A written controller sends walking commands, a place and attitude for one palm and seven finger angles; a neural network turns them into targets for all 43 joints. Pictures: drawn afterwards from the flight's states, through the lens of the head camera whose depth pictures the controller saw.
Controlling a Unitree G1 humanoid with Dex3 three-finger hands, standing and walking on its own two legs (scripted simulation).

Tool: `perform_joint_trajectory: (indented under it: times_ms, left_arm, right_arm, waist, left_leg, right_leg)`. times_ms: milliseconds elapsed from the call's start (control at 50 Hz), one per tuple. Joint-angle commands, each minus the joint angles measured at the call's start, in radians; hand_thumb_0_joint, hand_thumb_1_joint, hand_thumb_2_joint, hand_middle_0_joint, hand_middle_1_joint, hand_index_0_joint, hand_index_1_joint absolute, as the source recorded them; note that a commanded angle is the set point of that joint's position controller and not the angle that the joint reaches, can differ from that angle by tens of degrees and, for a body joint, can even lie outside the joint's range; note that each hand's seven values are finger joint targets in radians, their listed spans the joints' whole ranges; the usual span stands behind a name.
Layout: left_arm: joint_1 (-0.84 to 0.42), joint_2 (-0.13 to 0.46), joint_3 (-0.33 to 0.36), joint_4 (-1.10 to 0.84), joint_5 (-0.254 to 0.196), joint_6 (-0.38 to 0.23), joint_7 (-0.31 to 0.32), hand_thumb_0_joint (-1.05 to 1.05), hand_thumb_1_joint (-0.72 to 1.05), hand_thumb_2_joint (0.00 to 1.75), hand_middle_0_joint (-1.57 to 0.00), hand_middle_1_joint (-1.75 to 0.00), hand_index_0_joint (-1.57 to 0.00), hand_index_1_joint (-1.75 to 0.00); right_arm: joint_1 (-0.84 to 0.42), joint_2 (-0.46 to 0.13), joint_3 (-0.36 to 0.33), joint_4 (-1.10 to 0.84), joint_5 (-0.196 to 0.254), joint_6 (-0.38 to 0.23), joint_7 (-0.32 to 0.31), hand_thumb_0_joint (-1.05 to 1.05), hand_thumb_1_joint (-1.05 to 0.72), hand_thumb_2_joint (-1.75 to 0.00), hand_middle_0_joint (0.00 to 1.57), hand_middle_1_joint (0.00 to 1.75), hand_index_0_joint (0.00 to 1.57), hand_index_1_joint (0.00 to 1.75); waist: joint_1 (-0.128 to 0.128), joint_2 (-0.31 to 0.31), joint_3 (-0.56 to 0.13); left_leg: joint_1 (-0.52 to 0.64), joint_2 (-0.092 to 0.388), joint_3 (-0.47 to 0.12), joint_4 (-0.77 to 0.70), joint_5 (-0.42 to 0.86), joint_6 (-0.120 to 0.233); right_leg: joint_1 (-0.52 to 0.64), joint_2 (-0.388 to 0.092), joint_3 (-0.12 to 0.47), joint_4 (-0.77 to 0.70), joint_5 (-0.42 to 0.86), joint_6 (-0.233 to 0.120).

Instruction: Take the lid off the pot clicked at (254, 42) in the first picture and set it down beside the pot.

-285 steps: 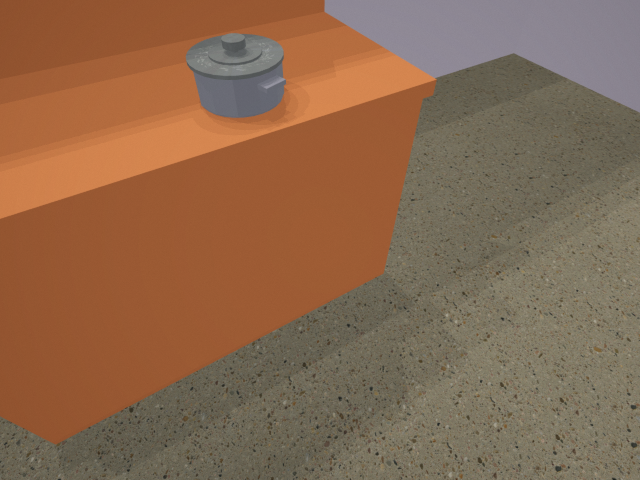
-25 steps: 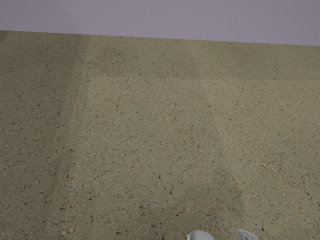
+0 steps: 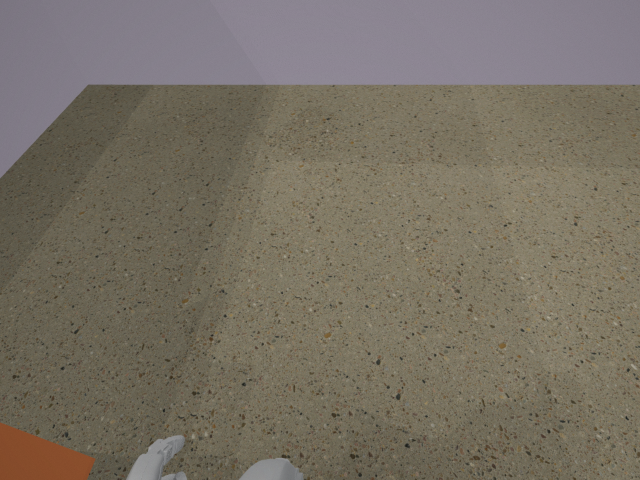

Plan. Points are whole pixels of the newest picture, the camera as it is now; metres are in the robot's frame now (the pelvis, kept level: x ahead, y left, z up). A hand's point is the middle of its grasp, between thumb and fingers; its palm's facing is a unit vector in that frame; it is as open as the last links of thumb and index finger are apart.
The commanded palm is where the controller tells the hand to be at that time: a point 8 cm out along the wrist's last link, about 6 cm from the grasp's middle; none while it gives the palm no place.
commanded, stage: turn to face it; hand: left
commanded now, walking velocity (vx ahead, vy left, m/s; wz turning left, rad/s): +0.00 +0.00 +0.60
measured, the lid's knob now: out of the picture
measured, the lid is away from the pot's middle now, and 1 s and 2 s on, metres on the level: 0.00 0.00 0.00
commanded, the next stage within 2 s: none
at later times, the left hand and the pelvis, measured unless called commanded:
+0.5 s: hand out of the picture -0.05 +0.29 -0.18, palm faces +0.36 -0.89 -0.26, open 7.4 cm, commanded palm none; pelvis -0.01 +0.06 +0.00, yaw +18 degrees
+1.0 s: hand out of the picture +0.02 +0.26 -0.13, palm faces +0.55 -0.78 -0.31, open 7.4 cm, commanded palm none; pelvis +0.02 +0.01 +0.00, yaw +37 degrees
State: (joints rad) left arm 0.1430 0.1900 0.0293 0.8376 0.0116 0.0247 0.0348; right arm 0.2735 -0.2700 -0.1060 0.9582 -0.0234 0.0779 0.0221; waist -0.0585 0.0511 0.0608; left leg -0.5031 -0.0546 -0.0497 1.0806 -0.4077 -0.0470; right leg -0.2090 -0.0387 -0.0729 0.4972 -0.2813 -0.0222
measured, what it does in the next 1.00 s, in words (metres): steps on the spot, turning left: left foot, then right foot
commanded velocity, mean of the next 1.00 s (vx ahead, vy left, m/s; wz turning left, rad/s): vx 0.00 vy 0.00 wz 0.60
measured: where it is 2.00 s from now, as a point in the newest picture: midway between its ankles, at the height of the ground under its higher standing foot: outside the picture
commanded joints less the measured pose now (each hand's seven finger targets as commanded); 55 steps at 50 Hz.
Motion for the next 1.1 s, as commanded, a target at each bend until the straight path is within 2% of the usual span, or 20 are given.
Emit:
perform_joint_trajectory:
  times_ms: [0, 180, 240, 280, 300, 320, 340, 360, 380, 420, 480, 680, 780, 820, 840, 860, 880, 900, 960, 1080]
  left_arm:
    - [0.003, 0.177, 0.050, -0.066, 0.003, -0.037, 0.007, 0.00, 0.90, 0.90, -0.20, -0.30, -0.20, -0.30]
    - [0.135, 0.244, 0.070, -0.016, 0.018, -0.024, -0.001, 0.00, 0.90, 0.90, -0.20, -0.30, -0.20, -0.30]
    - [0.130, 0.264, 0.079, -0.013, 0.019, -0.017, -0.003, 0.00, 0.90, 0.90, -0.20, -0.30, -0.20, -0.30]
    - [0.125, 0.257, 0.082, -0.005, 0.009, -0.012, -0.006, 0.00, 0.90, 0.90, -0.20, -0.30, -0.20, -0.30]
    - [0.134, 0.234, 0.077, -0.011, 0.001, -0.008, -0.010, 0.00, 0.90, 0.90, -0.20, -0.30, -0.20, -0.30]
    - [0.107, 0.162, 0.062, -0.056, -0.006, -0.006, -0.018, 0.00, 0.90, 0.90, -0.20, -0.30, -0.20, -0.30]
    - [0.046, 0.169, 0.053, -0.075, 0.005, 0.007, -0.011, 0.00, 0.90, 0.90, -0.20, -0.30, -0.20, -0.30]
    - [0.047, 0.176, 0.057, -0.075, 0.008, 0.012, -0.012, 0.00, 0.90, 0.90, -0.20, -0.30, -0.20, -0.30]
    - [0.033, 0.167, 0.061, -0.052, 0.009, 0.014, -0.009, 0.00, 0.90, 0.90, -0.20, -0.30, -0.20, -0.30]
    - [0.052, 0.188, 0.068, -0.015, 0.009, 0.013, -0.018, 0.00, 0.90, 0.90, -0.20, -0.30, -0.20, -0.30]
    - [0.087, 0.192, 0.068, 0.008, 0.007, 0.014, -0.022, 0.00, 0.90, 0.90, -0.20, -0.30, -0.20, -0.30]
    - [-0.054, 0.173, 0.057, -0.060, -0.002, 0.006, -0.009, 0.00, 0.90, 0.90, -0.20, -0.30, -0.20, -0.30]
    - [-0.014, 0.158, 0.050, -0.068, -0.014, -0.005, -0.003, 0.00, 0.90, 0.90, -0.20, -0.30, -0.20, -0.30]
    - [0.051, 0.165, 0.055, -0.053, -0.017, -0.016, 0.000, 0.00, 0.90, 0.90, -0.20, -0.30, -0.20, -0.30]
    - [0.089, 0.195, 0.060, -0.043, -0.014, -0.027, 0.003, 0.00, 0.90, 0.90, -0.20, -0.30, -0.20, -0.30]
    - [0.098, 0.275, 0.076, -0.043, -0.001, -0.036, 0.013, 0.00, 0.90, 0.90, -0.20, -0.30, -0.20, -0.30]
    - [0.112, 0.322, 0.081, -0.053, 0.005, -0.033, 0.014, 0.00, 0.90, 0.90, -0.20, -0.30, -0.20, -0.30]
    - [0.094, 0.293, 0.072, -0.062, 0.002, -0.025, 0.015, 0.00, 0.90, 0.90, -0.20, -0.30, -0.20, -0.30]
    - [-0.031, 0.192, 0.047, -0.081, -0.002, -0.030, 0.006, 0.00, 0.90, 0.90, -0.20, -0.30, -0.20, -0.30]
    - [0.090, 0.204, 0.054, -0.041, 0.007, -0.037, 0.005, 0.00, 0.90, 0.90, -0.20, -0.30, -0.20, -0.30]
  right_arm:
    - [-0.022, -0.059, -0.010, -0.078, 0.005, -0.015, 0.010, 0.00, -0.90, -0.90, 0.20, 0.30, 0.20, 0.30]
    - [-0.198, -0.046, 0.015, -0.130, 0.018, -0.024, 0.013, 0.00, -0.90, -0.90, 0.20, 0.30, 0.20, 0.30]
    - [-0.179, -0.049, 0.019, -0.134, 0.021, -0.037, 0.010, 0.00, -0.90, -0.90, 0.20, 0.30, 0.20, 0.30]
    - [-0.121, -0.075, 0.014, -0.125, 0.018, -0.047, 0.008, 0.00, -0.90, -0.90, 0.20, 0.30, 0.20, 0.30]
    - [-0.053, -0.139, -0.002, -0.108, 0.013, -0.057, 0.006, 0.00, -0.90, -0.90, 0.20, 0.30, 0.20, 0.30]
    - [0.021, -0.267, -0.036, -0.103, 0.008, -0.067, -0.003, 0.00, -0.90, -0.90, 0.20, 0.30, 0.20, 0.30]
    - [0.081, -0.295, -0.041, -0.075, 0.019, -0.056, -0.010, 0.00, -0.90, -0.90, 0.20, 0.30, 0.20, 0.30]
    - [0.046, -0.267, -0.031, -0.085, 0.014, -0.056, -0.016, 0.00, -0.90, -0.90, 0.20, 0.30, 0.20, 0.30]
    - [0.004, -0.227, -0.020, -0.093, 0.011, -0.062, -0.027, 0.00, -0.90, -0.90, 0.20, 0.30, 0.20, 0.30]
    - [-0.095, -0.173, 0.002, -0.116, 0.012, -0.064, -0.034, 0.00, -0.90, -0.90, 0.20, 0.30, 0.20, 0.30]
    - [-0.102, -0.166, 0.009, -0.125, 0.017, -0.072, -0.033, 0.00, -0.90, -0.90, 0.20, 0.30, 0.20, 0.30]
    - [-0.017, -0.171, -0.007, -0.099, 0.006, -0.061, -0.032, 0.00, -0.90, -0.90, 0.20, 0.30, 0.20, 0.30]
    - [-0.048, -0.174, -0.013, -0.106, 0.003, -0.055, -0.034, 0.00, -0.90, -0.90, 0.20, 0.30, 0.20, 0.30]
    - [-0.076, -0.163, -0.013, -0.110, 0.010, -0.054, -0.033, 0.00, -0.90, -0.90, 0.20, 0.30, 0.20, 0.30]
    - [-0.071, -0.135, -0.010, -0.111, 0.019, -0.055, -0.029, 0.00, -0.90, -0.90, 0.20, 0.30, 0.20, 0.30]
    - [-0.032, -0.063, -0.001, -0.116, 0.030, -0.058, -0.024, 0.00, -0.90, -0.90, 0.20, 0.30, 0.20, 0.30]
    - [-0.028, -0.071, -0.005, -0.135, 0.021, -0.051, -0.026, 0.00, -0.90, -0.90, 0.20, 0.30, 0.20, 0.30]
    - [-0.041, -0.096, -0.014, -0.130, 0.010, -0.042, -0.023, 0.00, -0.90, -0.90, 0.20, 0.30, 0.20, 0.30]
    - [-0.014, -0.084, -0.013, -0.075, 0.003, -0.021, 0.001, 0.00, -0.90, -0.90, 0.20, 0.30, 0.20, 0.30]
    - [-0.095, -0.058, 0.001, -0.089, 0.010, -0.012, 0.011, 0.00, -0.90, -0.90, 0.20, 0.30, 0.20, 0.30]
  waist:
    - [0.032, -0.230, -0.011]
    - [0.106, -0.281, -0.054]
    - [0.096, -0.292, -0.096]
    - [0.060, -0.234, -0.129]
    - [0.019, -0.089, -0.183]
    - [-0.030, 0.265, -0.210]
    - [-0.049, 0.211, -0.229]
    - [-0.022, 0.133, -0.191]
    - [-0.012, 0.209, -0.174]
    - [0.037, 0.157, -0.089]
    - [0.060, 0.070, -0.086]
    - [0.013, 0.089, -0.071]
    - [0.037, 0.094, -0.118]
    - [0.075, 0.085, -0.139]
    - [0.090, 0.012, -0.164]
    - [0.088, -0.245, -0.190]
    - [0.092, -0.333, -0.177]
    - [0.083, -0.214, -0.126]
    - [0.021, -0.224, -0.015]
    - [0.070, -0.232, -0.026]
  left_leg:
    - [-0.085, 0.075, 0.031, 0.131, 0.049, -0.037]
    - [0.038, 0.080, 0.121, -0.218, -0.046, -0.030]
    - [0.131, 0.063, 0.155, -0.370, -0.019, -0.010]
    - [0.289, 0.059, 0.155, -0.593, 0.151, 0.005]
    - [0.485, 0.131, 0.071, -0.697, 0.320, 0.034]
    - [0.649, 0.432, -0.322, -0.723, 0.745, 0.164]
    - [0.620, 0.489, -0.342, -0.686, 0.935, 0.249]
    - [0.581, 0.467, -0.263, -0.683, 0.890, 0.258]
    - [0.524, 0.391, -0.234, -0.689, 0.842, 0.226]
    - [0.443, 0.297, -0.148, -0.710, 0.795, 0.176]
    - [0.416, 0.254, -0.135, -0.737, 0.730, 0.163]
    - [0.427, 0.259, -0.334, -0.730, 0.605, 0.230]
    - [0.351, 0.231, -0.397, -0.660, 0.696, 0.217]
    - [0.261, 0.186, -0.384, -0.603, 0.616, 0.170]
    - [0.176, 0.138, -0.349, -0.543, 0.472, 0.120]
    - [-0.028, 0.031, -0.185, -0.360, 0.086, 0.043]
    - [-0.087, -0.039, -0.048, -0.120, -0.216, -0.006]
    - [-0.063, 0.012, -0.073, 0.038, -0.191, 0.005]
    - [-0.067, 0.065, -0.019, 0.173, -0.002, -0.016]
    - [-0.066, 0.083, 0.049, 0.053, 0.012, -0.044]
  right_leg:
    - [0.054, -0.260, 0.097, -0.186, 0.299, -0.083]
    - [0.144, -0.324, 0.033, -0.106, 0.485, -0.110]
    - [0.147, -0.334, -0.005, -0.041, 0.523, -0.090]
    - [0.085, -0.310, -0.061, 0.073, 0.458, -0.027]
    - [-0.053, -0.272, -0.103, 0.250, 0.327, 0.028]
    - [-0.378, -0.111, -0.118, 0.499, -0.305, 0.121]
    - [-0.419, -0.093, 0.010, 0.613, -0.393, 0.114]
    - [-0.435, -0.116, 0.035, 0.671, -0.326, 0.107]
    - [-0.424, -0.114, 0.062, 0.688, -0.263, 0.114]
    - [-0.404, -0.098, 0.081, 0.722, -0.127, 0.123]
    - [-0.359, -0.080, 0.076, 0.692, -0.056, 0.135]
    - [-0.331, -0.031, 0.099, 0.428, -0.137, 0.137]
    - [-0.143, 0.026, 0.091, 0.200, -0.131, 0.108]
    - [0.018, 0.025, 0.086, 0.001, 0.016, 0.102]
    - [0.159, -0.029, 0.122, -0.138, 0.125, 0.093]
    - [0.341, -0.283, 0.342, -0.201, 0.214, 0.018]
    - [0.255, -0.483, 0.490, -0.208, 0.338, -0.109]
    - [0.124, -0.459, 0.407, -0.202, 0.279, -0.149]
    - [0.013, -0.285, 0.186, -0.206, 0.208, -0.087]
    - [0.122, -0.290, 0.062, -0.166, 0.407, -0.090]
